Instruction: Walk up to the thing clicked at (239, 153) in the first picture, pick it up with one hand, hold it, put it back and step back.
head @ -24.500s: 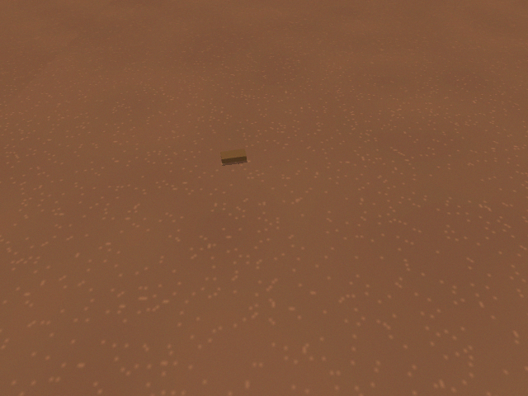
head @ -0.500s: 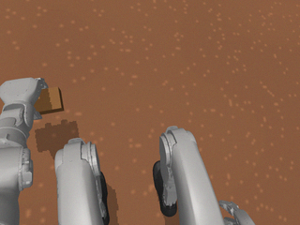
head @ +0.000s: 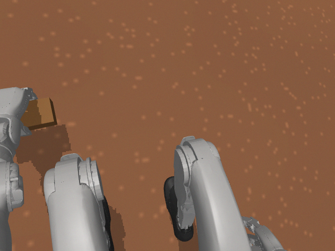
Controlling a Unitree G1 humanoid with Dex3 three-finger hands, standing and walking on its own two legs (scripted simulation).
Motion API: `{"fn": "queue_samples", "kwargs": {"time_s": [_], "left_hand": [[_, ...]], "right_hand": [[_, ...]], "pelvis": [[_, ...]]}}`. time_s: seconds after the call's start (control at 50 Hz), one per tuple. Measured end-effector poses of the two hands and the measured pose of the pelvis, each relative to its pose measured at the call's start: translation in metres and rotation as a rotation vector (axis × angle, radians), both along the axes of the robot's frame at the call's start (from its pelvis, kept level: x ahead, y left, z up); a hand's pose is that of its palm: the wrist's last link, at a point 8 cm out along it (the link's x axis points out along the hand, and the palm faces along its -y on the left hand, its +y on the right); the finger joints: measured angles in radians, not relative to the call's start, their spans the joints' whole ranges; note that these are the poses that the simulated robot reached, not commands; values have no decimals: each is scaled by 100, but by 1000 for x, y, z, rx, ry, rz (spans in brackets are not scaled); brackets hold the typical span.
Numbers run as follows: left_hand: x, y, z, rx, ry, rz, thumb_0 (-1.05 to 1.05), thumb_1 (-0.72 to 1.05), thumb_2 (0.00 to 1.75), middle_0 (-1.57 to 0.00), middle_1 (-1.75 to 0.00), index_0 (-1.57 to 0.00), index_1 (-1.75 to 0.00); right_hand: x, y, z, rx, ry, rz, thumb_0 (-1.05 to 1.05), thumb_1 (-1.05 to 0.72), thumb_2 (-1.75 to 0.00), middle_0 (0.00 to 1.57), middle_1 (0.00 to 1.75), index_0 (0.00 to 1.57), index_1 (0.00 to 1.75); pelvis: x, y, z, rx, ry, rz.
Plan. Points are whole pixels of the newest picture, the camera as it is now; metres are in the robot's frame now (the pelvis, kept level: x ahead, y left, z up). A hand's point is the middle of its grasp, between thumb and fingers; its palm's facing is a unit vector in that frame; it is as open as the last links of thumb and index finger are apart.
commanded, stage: lower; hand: left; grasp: from above
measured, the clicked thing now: (22, 117) +0.43 +0.32 -0.22
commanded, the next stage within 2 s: rest in 0.08 s
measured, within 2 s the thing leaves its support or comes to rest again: rests again in 1.16 s
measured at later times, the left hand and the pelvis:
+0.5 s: hand (28, 119) +0.43 +0.31 -0.23, palm faces -0.45 -0.15 -0.88, open 9.5 cm; pelvis +0.00 +0.00 -0.02, yaw -3 degrees
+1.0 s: hand (34, 119) +0.44 +0.30 -0.26, palm faces -0.43 -0.16 -0.89, open 9.5 cm; pelvis +0.00 +0.01 -0.03, yaw -5 degrees
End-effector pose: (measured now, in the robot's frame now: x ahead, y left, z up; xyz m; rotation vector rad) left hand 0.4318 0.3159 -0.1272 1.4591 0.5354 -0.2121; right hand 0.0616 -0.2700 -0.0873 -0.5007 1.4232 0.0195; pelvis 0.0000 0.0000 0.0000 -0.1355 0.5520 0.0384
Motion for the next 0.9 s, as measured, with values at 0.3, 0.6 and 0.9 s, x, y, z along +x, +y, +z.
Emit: {"fn": "queue_samples", "kwargs": {"time_s": [0.3,0.6,0.9], "left_hand": [[4,-3,-31,-3,-27,14,-1,9,36,-79,-40,-79,-39],[8,-4,-59,-25,0,24,-1,8,36,-80,-39,-80,-38],[13,-6,-74,-21,-24,25,-1,7,37,-80,-39,-81,-38]], "right_hand": [[-6,2,-7,1,28,36,0,-90,-89,20,30,20,30],[-16,7,-8,17,54,95,0,-90,-89,20,30,20,30],[-19,11,-3,41,70,151,0,-90,-89,20,30,20,30]], "pelvis": [[4,1,-16,-17,-20,-16],[5,2,-28,-37,-59,-33],[6,5,-32,-58,-85,-47]]}}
